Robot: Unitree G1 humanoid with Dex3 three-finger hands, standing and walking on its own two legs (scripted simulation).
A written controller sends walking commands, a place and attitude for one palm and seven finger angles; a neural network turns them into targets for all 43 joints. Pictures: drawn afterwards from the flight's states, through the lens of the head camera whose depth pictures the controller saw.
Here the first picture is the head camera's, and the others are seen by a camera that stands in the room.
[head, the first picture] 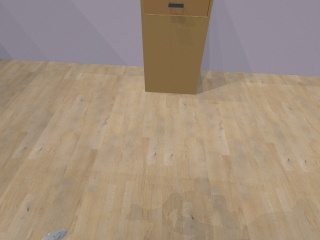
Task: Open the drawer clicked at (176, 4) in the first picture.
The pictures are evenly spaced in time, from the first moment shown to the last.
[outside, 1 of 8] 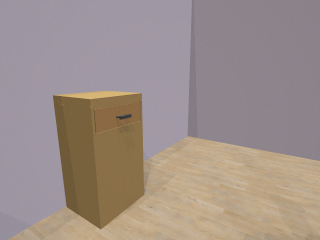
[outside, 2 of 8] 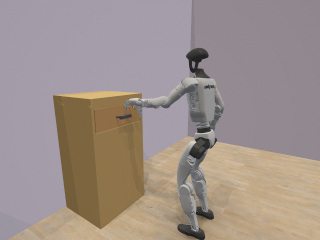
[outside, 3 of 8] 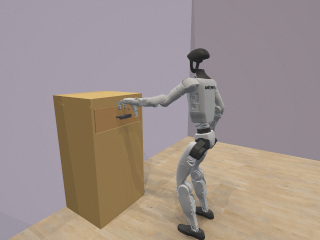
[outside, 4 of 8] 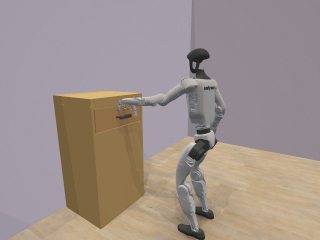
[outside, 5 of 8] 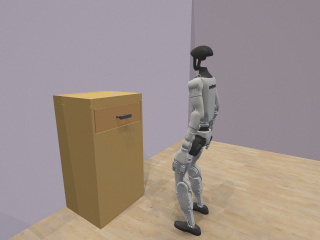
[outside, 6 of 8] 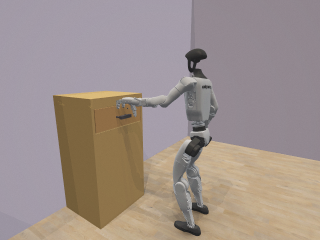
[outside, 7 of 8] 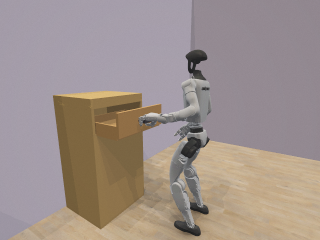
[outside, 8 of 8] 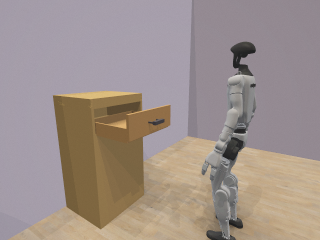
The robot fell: no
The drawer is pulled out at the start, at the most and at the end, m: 0.00 0.30 0.30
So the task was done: yes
